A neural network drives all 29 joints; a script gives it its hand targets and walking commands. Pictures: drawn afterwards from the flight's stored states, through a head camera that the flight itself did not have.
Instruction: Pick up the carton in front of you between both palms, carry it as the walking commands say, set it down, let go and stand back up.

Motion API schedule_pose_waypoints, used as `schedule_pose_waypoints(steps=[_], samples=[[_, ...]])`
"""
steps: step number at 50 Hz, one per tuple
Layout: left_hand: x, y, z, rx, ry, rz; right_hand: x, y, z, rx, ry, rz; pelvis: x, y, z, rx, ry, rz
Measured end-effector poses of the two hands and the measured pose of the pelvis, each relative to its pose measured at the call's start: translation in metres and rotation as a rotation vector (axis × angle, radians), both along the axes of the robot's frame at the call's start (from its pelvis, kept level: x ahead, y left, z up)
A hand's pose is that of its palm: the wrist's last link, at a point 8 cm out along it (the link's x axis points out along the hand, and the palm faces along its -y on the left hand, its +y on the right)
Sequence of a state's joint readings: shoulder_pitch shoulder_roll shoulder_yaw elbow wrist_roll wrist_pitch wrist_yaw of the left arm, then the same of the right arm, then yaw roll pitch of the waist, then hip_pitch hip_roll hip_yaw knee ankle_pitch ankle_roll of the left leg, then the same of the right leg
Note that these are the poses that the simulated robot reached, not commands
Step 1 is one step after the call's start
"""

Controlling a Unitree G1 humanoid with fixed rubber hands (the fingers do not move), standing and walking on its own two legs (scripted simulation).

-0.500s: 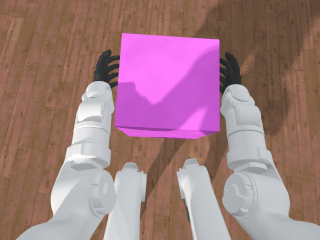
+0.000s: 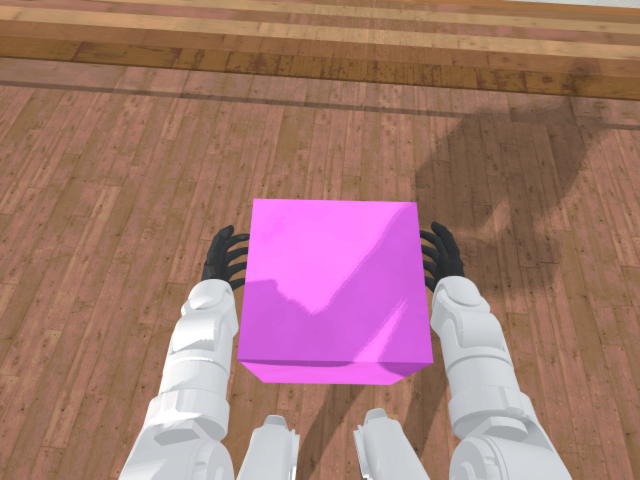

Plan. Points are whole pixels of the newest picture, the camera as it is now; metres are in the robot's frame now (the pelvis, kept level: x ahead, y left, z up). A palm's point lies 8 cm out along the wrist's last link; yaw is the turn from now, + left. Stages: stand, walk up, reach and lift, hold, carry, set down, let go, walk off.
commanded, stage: reach and lift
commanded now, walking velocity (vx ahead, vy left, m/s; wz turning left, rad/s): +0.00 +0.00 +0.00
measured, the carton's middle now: (330, 303) +0.38 -0.01 -0.11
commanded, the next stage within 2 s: hold in 1.62 s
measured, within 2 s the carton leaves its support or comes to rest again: neither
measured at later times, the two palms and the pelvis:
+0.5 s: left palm (171, 269) +0.35 +0.14 +0.11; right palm (494, 254) +0.35 -0.16 +0.12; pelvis +0.05 +0.00 +0.12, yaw +0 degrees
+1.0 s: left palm (147, 263) +0.33 +0.15 +0.16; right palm (519, 243) +0.33 -0.15 +0.16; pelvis +0.03 +0.00 +0.13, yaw +0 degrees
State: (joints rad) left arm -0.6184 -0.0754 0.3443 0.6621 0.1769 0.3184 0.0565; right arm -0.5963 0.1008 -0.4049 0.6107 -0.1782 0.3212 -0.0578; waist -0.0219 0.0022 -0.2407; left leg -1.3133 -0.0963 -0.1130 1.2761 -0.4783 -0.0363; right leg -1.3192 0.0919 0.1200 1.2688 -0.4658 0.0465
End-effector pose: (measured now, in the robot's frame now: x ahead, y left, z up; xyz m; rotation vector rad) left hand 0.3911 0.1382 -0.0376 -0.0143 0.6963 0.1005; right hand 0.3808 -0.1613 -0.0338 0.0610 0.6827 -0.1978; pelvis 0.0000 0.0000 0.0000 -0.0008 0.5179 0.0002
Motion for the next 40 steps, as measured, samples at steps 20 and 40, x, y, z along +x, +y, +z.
schedule_pose_waypoints(steps=[20, 40], samples=[[-0.037, 0.005, 0.12, 0.003, -0.009, 0.028, -0.028, 0.005, 0.12, -0.007, -0.009, 0.035, 0.043, -0.003, 0.101, 0.003, -0.294, 0.001], [-0.064, 0.008, 0.19, 0.035, 0.002, 0.017, -0.049, 0.008, 0.19, -0.042, 0.004, 0.081, 0.038, -0.004, 0.131, 0.002, -0.569, 0.002]])
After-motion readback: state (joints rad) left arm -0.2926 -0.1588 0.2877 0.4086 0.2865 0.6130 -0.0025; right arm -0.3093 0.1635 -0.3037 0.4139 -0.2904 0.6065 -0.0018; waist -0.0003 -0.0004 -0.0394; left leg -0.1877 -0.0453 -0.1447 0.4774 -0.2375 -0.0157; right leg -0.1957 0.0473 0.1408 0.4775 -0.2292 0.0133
